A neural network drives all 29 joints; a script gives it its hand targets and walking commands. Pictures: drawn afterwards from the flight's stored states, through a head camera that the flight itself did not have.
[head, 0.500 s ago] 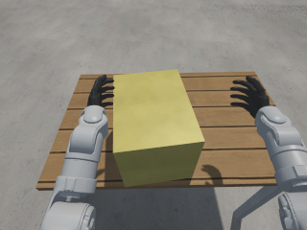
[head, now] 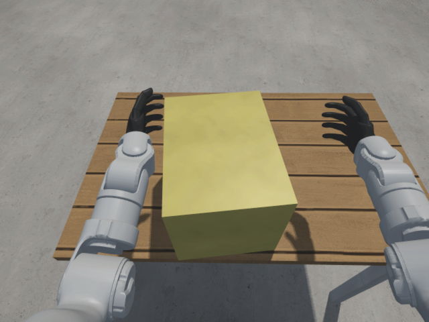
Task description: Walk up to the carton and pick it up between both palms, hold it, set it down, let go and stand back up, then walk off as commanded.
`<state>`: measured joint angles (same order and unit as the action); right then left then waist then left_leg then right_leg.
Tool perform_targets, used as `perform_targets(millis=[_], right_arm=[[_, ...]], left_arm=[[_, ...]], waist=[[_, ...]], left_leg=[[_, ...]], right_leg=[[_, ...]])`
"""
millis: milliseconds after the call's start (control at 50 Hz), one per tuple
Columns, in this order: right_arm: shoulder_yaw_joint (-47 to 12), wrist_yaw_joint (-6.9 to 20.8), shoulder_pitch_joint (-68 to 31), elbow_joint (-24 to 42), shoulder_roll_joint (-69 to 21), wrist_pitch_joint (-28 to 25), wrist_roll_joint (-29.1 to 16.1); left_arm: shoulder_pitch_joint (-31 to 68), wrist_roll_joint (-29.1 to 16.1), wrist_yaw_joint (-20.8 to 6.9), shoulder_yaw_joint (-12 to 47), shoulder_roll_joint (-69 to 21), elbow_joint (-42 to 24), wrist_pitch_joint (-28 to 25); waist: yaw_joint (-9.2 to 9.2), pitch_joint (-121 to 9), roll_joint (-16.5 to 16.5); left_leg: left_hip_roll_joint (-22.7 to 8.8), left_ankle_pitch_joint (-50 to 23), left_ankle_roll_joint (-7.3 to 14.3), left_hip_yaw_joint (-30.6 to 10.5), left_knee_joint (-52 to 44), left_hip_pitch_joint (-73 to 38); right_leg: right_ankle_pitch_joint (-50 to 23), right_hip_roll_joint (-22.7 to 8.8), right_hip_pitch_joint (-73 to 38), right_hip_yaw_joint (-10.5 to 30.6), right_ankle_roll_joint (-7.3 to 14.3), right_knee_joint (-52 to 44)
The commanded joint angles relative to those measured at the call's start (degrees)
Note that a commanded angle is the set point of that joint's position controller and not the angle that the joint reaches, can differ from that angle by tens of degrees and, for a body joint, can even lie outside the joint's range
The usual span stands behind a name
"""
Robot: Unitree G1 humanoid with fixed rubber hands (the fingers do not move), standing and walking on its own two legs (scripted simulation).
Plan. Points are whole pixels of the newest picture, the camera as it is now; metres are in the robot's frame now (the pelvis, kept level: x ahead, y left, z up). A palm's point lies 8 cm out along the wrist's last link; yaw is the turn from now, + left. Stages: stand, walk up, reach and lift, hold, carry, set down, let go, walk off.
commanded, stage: reach and lift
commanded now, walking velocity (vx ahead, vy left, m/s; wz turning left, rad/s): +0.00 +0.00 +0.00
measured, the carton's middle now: (219, 173) +0.43 +0.03 -0.02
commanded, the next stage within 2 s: none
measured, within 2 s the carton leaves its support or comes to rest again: neither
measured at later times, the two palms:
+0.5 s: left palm (144, 168) +0.40 +0.19 +0.04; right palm (328, 160) +0.43 -0.20 +0.04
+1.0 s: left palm (164, 170) +0.40 +0.15 +0.03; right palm (315, 161) +0.43 -0.17 +0.03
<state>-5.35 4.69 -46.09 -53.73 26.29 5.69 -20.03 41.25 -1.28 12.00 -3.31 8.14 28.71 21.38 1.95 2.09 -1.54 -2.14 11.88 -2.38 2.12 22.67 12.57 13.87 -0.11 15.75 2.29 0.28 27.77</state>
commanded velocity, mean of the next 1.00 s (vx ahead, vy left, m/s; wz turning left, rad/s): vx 0.00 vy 0.00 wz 0.00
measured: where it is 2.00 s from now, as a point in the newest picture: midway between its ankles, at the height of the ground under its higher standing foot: outside the picture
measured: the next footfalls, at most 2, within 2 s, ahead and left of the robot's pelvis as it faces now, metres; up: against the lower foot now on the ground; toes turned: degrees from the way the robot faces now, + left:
none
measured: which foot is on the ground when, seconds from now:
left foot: down 0.00-1.00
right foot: down 0.00-1.00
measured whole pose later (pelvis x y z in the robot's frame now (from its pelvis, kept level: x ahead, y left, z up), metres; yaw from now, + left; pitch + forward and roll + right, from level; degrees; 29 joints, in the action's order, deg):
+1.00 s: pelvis +0.00 -0.01 -0.01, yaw +0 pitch +17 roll +0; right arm -6.4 0.0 -46.1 -70.6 14.6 -18.7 -20.0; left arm 38.9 -1.3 12.4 -3.6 0.9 54.8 -13.4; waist 3.1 -7.8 -1.5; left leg -3.6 11.5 -3.0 1.4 25.8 31.0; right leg 11.9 1.3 32.6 1.6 0.8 27.8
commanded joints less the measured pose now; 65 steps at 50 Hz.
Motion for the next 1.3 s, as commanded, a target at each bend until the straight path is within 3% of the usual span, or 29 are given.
perform_targets(millis=[0,180,280,340,440,600,700,860,1080,1280], right_arm=[[-0.76,0.21,-22.51,4.06,6.71,-5.75,-4.79],[-2.05,0.27,-19.56,-7.25,2.73,-14.40,-1.49],[-1.90,-0.27,-21.72,-10.21,1.93,-18.63,-0.26],[-1.03,-0.64,-22.21,-11.02,1.70,-20.45,0.21],[0.84,-0.87,-24.14,-10.33,2.24,-23.36,0.31],[-0.78,-1.31,-21.54,-10.23,1.21,-26.06,-1.28],[-1.53,-1.73,-21.18,-10.22,-1.64,-26.79,-0.86],[-0.09,-3.88,-23.72,-10.26,-4.97,-26.69,1.98],[1.21,-5.68,-27.43,-10.58,-8.63,-24.77,4.29],[2.53,-6.32,-27.84,-8.42,-11.32,-23.95,6.40]], left_arm=[[15.34,-1.98,-2.17,-7.11,2.64,6.37,-6.51],[11.76,-1.15,-3.52,-4.22,0.00,25.99,-19.27],[14.35,-2.61,-3.44,-1.82,-0.78,31.78,-25.34],[16.27,-3.86,-2.97,-0.15,-2.03,29.75,-28.10],[19.68,-4.28,-0.90,-0.21,-2.09,21.56,-33.81],[13.51,-3.79,-0.67,-0.80,-4.78,20.05,-36.53],[12.59,-2.36,-1.24,-2.24,-6.58,19.61,-37.29],[14.62,1.18,-0.63,-5.79,-7.85,19.79,-37.89],[18.15,3.30,1.40,-6.10,-12.09,19.83,-36.94],[19.16,4.46,1.58,-5.83,-15.01,19.50,-37.55]], waist=[[7.93,-33.73,-3.10],[7.93,-28.34,-4.04],[6.53,-29.85,-3.01],[5.38,-33.62,-1.08],[4.72,-47.77,3.29],[4.94,-54.06,3.18],[5.36,-53.12,2.51],[5.64,-51.30,1.67],[5.52,-47.54,1.92],[5.12,-47.90,2.20]], left_leg=[[3.03,-19.04,0.03,1.45,0.66,-0.29],[2.11,-11.69,0.44,1.39,2.22,3.96],[1.50,-10.54,0.07,1.23,4.23,5.39],[1.03,-13.73,-0.67,0.93,5.81,3.52],[0.54,-23.59,-2.46,1.26,9.21,-0.13],[0.72,-32.94,-3.37,1.75,11.21,-0.75],[1.08,-33.20,-2.93,2.23,10.36,1.47],[1.43,-28.53,-2.36,2.68,8.87,5.18],[1.08,-23.84,-2.55,2.41,8.78,4.81],[0.91,-24.39,-2.80,2.37,9.12,4.58]], right_leg=[[-33.53,4.15,-11.14,-1.01,-1.44,-5.05],[-18.43,3.92,-2.13,-2.25,-0.89,-5.30],[-14.35,3.91,3.25,-3.29,-0.41,-4.04],[-14.65,4.16,5.99,-3.99,-0.01,-3.36],[-21.11,4.90,8.04,-3.99,0.39,-1.76],[-33.26,5.35,5.07,-3.29,-0.17,-0.41],[-37.03,4.86,2.19,-2.61,-0.76,-0.21],[-34.72,4.05,0.12,-1.62,-1.30,-0.14],[-23.42,4.35,4.68,-2.04,-0.15,-1.03],[-23.47,4.31,5.68,-2.04,0.26,-0.71]])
